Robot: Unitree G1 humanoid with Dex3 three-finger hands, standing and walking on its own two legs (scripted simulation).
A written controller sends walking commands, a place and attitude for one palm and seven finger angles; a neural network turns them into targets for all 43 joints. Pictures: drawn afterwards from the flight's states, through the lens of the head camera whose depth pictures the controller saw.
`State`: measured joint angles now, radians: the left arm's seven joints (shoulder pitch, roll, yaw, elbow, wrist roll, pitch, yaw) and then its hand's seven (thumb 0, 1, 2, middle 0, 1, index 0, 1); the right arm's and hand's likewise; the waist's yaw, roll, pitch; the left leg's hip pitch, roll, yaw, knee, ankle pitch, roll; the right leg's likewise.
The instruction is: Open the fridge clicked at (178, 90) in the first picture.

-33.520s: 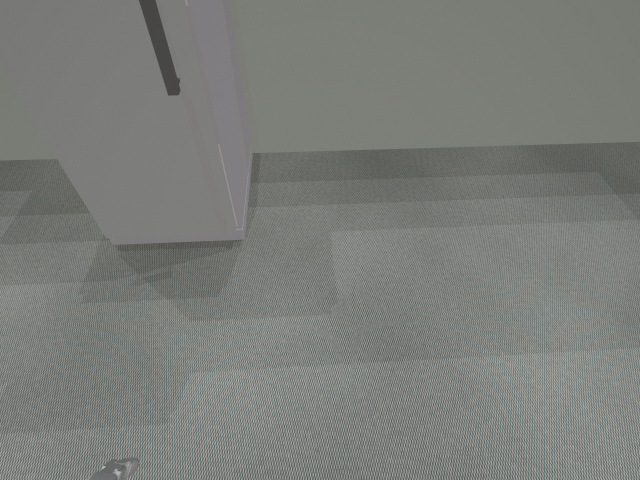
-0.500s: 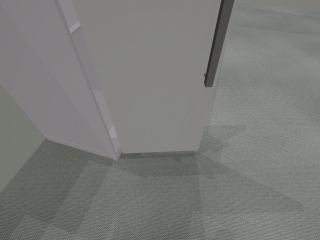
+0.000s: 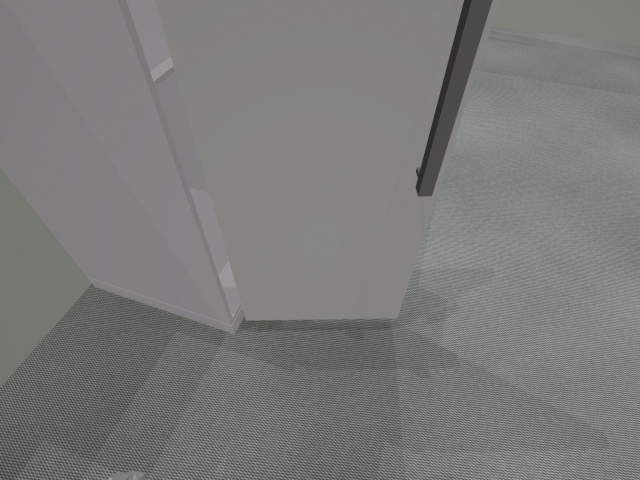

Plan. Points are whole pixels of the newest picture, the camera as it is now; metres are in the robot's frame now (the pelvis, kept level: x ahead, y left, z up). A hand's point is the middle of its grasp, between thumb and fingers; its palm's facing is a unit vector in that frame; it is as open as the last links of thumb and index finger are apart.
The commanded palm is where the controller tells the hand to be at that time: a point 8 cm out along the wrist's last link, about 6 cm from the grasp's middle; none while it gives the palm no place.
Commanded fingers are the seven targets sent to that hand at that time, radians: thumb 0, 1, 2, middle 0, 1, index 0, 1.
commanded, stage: look to check the result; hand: right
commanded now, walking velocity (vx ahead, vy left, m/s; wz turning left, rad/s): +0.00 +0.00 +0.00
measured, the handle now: (447, 86) +0.68 -0.16 +0.16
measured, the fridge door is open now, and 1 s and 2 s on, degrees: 70 70 70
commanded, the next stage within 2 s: stand and wait in 0.50 s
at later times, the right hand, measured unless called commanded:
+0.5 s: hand out of the picture +0.10 -0.22 -0.16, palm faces -0.04 +0.94 -0.33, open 7.4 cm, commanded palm none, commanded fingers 0.00 -0.90 -0.90 0.20 0.30 0.20 0.30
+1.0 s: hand out of the picture +0.10 -0.21 -0.16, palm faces -0.05 +0.95 -0.31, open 7.4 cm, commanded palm none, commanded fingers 0.00 -0.90 -0.90 0.20 0.30 0.20 0.30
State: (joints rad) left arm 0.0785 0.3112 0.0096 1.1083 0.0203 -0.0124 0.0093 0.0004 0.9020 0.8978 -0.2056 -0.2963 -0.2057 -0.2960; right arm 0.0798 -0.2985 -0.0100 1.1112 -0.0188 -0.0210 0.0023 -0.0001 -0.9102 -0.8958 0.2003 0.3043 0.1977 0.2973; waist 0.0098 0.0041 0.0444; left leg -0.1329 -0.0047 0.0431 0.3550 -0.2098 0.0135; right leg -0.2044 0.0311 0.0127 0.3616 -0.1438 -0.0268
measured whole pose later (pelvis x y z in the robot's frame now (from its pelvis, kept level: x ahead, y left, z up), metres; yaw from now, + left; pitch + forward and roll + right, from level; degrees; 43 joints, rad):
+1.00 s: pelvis +0.03 +0.02 +0.00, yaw +2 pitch -1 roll +0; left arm 0.12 0.30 0.00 1.14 0.02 0.00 0.02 0.00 0.90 0.90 -0.21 -0.30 -0.21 -0.30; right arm 0.12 -0.30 -0.01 1.13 -0.01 -0.02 -0.01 0.00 -0.91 -0.90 0.20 0.30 0.20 0.30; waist 0.01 0.00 0.05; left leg -0.05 -0.04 0.02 0.29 -0.21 0.05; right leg -0.13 -0.01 0.00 0.32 -0.17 0.01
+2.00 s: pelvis +0.02 +0.01 +0.00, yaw +2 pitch -1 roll +0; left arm 0.11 0.31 0.00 1.15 0.01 -0.01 0.01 0.00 0.90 0.90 -0.21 -0.30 -0.21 -0.30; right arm 0.12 -0.32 -0.01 1.14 -0.01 -0.02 0.00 0.00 -0.91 -0.90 0.20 0.30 0.20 0.30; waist 0.01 0.01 0.05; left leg -0.06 -0.03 0.02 0.28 -0.20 0.03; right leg -0.13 0.00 -0.01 0.30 -0.15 0.00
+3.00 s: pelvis +0.03 +0.02 +0.00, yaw +2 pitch -1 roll +0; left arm 0.10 0.31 0.00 1.14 0.01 -0.01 0.01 0.00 0.90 0.90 -0.21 -0.30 -0.21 -0.30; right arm 0.12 -0.32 -0.01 1.13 -0.01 -0.02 -0.01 0.00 -0.91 -0.90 0.20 0.30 0.20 0.30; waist 0.01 0.01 0.05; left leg -0.04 -0.04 0.02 0.27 -0.20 0.04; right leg -0.12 0.00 0.00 0.30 -0.16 0.00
